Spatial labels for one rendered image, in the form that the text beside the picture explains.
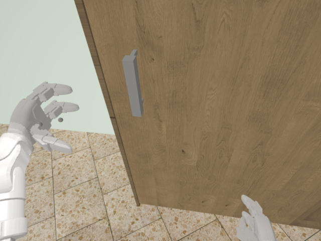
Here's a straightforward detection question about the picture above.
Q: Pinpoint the handle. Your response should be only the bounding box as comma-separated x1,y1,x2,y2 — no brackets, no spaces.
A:
122,49,143,117

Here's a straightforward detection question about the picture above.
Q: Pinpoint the right robot hand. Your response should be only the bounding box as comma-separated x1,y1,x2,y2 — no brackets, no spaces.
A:
236,195,277,241

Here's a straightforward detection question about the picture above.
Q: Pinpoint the wardrobe door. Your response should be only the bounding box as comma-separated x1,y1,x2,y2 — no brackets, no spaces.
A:
297,200,321,222
83,0,321,225

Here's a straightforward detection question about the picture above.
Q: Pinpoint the robot left forearm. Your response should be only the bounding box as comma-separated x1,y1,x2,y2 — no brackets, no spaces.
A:
0,133,34,241

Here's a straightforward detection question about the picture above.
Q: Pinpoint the left robot hand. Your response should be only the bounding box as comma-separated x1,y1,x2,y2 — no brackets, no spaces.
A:
7,81,79,153

